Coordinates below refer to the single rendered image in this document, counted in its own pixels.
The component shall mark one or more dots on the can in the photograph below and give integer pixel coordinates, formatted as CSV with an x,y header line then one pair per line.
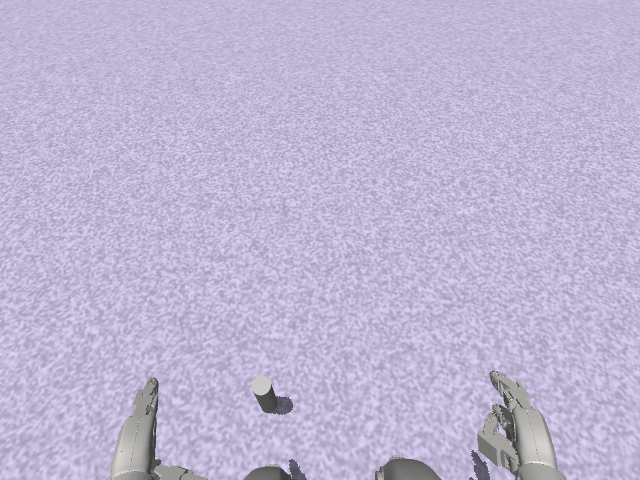
x,y
264,393

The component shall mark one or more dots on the right robot hand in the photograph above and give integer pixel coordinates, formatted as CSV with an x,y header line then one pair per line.
x,y
528,438

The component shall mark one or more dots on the right robot arm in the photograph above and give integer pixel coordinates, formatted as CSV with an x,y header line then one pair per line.
x,y
536,471

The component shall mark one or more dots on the left robot hand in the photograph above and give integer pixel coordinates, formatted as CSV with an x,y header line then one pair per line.
x,y
135,448

